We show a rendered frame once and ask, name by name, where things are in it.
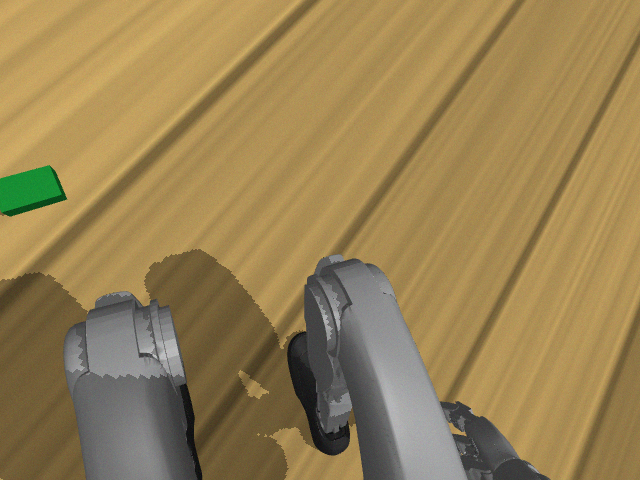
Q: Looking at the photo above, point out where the left robot foot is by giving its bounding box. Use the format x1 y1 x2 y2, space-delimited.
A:
180 384 202 480

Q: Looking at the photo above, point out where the small box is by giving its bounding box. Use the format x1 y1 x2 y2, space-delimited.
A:
0 165 67 217

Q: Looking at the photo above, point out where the right robot foot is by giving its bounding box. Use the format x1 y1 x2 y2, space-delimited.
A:
287 332 350 456

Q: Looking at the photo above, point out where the right robot arm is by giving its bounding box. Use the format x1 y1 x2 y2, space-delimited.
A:
493 459 551 480

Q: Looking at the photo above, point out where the right robot hand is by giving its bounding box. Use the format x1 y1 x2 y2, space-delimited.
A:
440 401 520 480

